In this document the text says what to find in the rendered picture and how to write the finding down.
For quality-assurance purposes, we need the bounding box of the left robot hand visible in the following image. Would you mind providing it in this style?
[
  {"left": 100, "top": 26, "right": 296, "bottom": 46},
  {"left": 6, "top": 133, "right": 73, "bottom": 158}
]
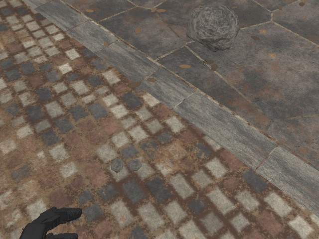
[{"left": 19, "top": 206, "right": 82, "bottom": 239}]

